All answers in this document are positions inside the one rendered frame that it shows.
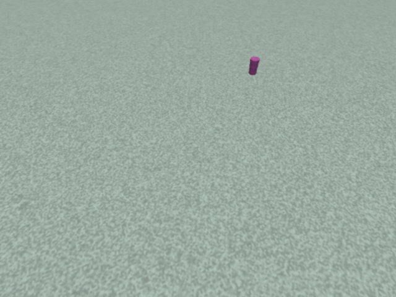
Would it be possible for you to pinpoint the cup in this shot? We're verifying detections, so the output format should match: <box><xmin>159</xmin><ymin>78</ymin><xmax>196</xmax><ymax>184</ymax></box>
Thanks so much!
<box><xmin>249</xmin><ymin>57</ymin><xmax>260</xmax><ymax>75</ymax></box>

